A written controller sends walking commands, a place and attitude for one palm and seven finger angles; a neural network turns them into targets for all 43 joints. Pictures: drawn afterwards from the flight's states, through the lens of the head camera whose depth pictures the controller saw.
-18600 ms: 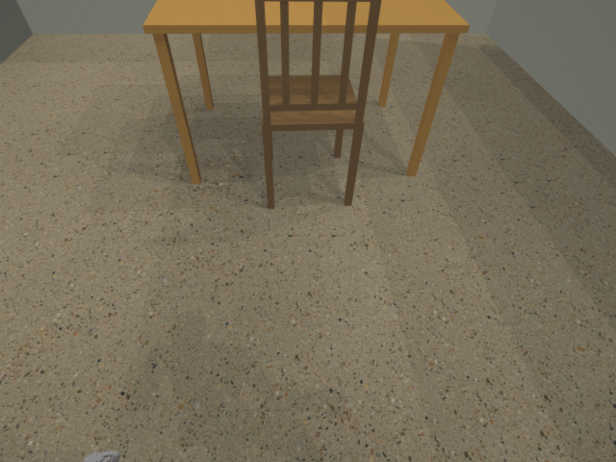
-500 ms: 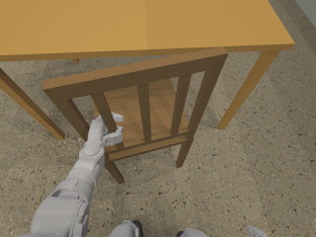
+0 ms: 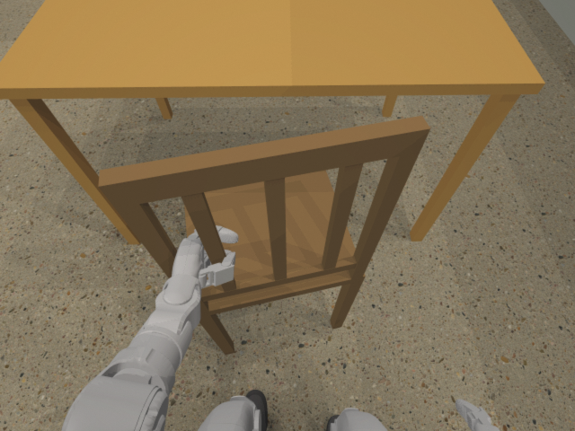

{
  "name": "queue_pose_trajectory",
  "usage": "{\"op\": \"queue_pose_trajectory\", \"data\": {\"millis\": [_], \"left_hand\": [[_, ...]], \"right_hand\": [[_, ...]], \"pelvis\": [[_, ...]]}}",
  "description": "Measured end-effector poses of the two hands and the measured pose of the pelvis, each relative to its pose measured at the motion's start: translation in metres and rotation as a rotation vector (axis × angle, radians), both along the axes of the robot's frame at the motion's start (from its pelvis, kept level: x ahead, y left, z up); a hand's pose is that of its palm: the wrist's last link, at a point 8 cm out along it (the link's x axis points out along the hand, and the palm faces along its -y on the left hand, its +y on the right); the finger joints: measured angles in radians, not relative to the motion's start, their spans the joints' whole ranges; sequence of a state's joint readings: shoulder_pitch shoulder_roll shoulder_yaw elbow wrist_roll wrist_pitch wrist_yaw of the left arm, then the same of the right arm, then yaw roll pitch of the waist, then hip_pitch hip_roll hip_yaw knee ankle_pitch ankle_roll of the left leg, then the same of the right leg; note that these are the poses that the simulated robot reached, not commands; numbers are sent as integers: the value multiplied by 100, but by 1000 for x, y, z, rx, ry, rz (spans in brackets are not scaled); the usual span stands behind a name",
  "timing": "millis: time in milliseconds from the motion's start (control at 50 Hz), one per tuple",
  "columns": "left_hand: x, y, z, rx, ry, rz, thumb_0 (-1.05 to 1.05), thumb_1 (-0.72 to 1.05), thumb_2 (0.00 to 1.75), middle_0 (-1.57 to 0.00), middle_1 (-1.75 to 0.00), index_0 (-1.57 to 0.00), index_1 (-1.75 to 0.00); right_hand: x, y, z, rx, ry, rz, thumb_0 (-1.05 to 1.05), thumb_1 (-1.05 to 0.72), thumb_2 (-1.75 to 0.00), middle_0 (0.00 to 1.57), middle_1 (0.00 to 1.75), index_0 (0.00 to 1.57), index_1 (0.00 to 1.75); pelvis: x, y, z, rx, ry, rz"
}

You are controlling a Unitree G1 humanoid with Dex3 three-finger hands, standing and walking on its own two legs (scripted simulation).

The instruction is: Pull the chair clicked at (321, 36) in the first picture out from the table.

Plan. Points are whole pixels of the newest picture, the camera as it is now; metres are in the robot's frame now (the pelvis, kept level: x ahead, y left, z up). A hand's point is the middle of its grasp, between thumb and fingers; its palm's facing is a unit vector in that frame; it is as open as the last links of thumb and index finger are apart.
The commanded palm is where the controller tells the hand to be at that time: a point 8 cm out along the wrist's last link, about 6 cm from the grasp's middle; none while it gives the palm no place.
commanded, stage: step backward, pulling the chair out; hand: left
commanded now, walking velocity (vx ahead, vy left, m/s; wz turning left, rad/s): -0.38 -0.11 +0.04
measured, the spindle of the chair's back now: (277, 236) +0.41 +0.03 -0.05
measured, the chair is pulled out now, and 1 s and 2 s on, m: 0.18 0.24 0.32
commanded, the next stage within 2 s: none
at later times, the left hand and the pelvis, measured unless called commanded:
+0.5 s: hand (224, 280) +0.33 +0.11 -0.06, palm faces +0.04 -0.99 -0.14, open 5.5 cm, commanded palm +0.34 +0.16 -0.05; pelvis -0.03 -0.02 +0.00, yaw +1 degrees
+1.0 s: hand (220, 303) +0.30 +0.11 -0.06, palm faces +0.06 -0.99 -0.15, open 5.5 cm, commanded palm +0.29 +0.16 -0.05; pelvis -0.08 -0.02 +0.00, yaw +2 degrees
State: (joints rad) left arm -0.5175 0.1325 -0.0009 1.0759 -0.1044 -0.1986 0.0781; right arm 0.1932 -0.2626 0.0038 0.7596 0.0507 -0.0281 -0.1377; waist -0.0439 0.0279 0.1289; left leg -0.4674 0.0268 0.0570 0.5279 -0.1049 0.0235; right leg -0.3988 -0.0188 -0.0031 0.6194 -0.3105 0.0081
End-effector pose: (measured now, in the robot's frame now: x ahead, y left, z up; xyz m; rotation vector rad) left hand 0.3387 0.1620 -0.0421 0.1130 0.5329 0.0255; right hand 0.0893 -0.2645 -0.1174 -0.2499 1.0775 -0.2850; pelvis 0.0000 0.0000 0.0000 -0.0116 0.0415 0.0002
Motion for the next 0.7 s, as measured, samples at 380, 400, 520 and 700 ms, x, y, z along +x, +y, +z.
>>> {"op": "queue_pose_trajectory", "data": {"millis": [380, 400, 520, 700], "left_hand": [[-24, 1, 1, 26, -5, 48, 7, 65, 78, -24, -113, -50, -145], [-24, 2, 1, 24, -5, 46, 7, 65, 77, -24, -113, -50, -145], [-26, 2, 1, 27, -5, 47, 7, 65, 77, -24, -114, -50, -145], [-40, -2, 0, 31, -15, 72, 7, 65, 78, -24, -116, -50, -145]], "right_hand": [[-8, -9, -4, 3, 37, 56, 1, -90, -90, 20, 30, 21, 30], [-10, -10, -2, -4, 43, 61, 1, -90, -90, 20, 30, 21, 30], [-17, -12, -4, 12, 15, 49, 1, -90, -90, 20, 29, 20, 30], [-49, -14, -10, 32, 10, 14, 1, -90, -90, 20, 30, 21, 30]], "pelvis": [[-16, -11, 3, 21, 7, 38], [-19, -11, 4, 22, 8, 34], [-37, -17, -1, 20, -1, 22], [-56, -21, -4, 9, 1, 46]]}}
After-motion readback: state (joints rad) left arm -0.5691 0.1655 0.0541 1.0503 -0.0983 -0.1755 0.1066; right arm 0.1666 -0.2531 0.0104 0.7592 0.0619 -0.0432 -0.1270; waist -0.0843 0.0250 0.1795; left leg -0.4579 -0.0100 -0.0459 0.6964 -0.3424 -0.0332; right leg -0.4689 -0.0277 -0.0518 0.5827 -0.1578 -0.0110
